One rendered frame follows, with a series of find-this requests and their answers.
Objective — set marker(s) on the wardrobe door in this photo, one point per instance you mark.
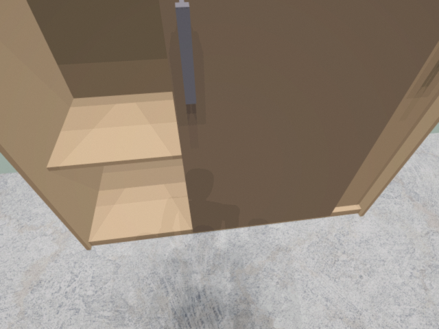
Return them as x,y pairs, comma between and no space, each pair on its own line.
418,99
291,96

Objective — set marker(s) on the handle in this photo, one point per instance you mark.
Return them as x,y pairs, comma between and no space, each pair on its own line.
186,50

